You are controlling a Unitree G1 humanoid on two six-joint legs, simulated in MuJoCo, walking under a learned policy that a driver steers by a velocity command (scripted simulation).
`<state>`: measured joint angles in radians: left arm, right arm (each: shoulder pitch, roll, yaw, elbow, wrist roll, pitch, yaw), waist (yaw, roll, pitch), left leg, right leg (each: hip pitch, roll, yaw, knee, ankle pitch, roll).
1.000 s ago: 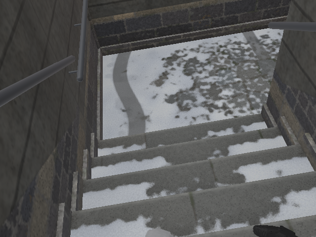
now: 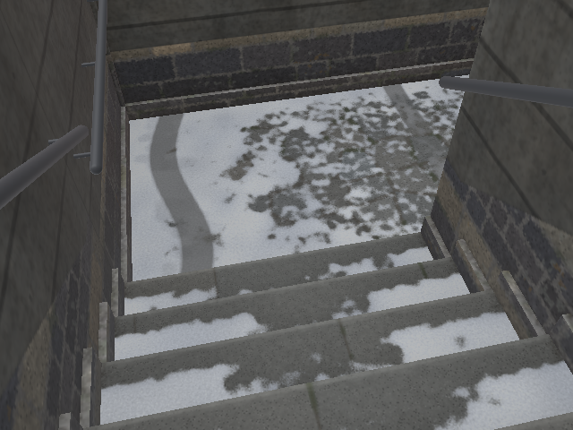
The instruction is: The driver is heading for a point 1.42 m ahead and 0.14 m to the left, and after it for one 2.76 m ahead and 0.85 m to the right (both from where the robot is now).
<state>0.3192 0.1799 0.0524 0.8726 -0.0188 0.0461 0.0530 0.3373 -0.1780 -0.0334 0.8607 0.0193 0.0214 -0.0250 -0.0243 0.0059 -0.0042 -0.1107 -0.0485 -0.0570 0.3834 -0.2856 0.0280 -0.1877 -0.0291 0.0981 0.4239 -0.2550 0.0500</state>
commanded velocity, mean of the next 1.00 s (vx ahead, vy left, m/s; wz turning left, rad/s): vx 0.35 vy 0.00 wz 0.00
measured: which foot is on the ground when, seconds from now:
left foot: down 0.00-0.08, up 0.10-0.22, down 0.24-0.68, up 0.70-1.00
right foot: down 0.00-0.28, up 0.30-0.66, down 0.68-1.00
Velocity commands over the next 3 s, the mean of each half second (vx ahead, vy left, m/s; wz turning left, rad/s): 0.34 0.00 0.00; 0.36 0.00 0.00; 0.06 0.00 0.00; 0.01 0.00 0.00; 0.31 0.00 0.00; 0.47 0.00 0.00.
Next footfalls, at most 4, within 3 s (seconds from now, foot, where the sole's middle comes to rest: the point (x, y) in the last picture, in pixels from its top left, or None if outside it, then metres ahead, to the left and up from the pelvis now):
0.24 left None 0.06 0.10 -0.78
0.68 right None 0.37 -0.07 -0.96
1.16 left None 0.58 0.18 -1.14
1.62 right None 0.50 -0.08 -0.96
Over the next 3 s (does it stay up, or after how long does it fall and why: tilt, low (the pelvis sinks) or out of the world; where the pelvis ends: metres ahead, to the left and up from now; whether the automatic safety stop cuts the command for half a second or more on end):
stays up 0.89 -0.04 -0.56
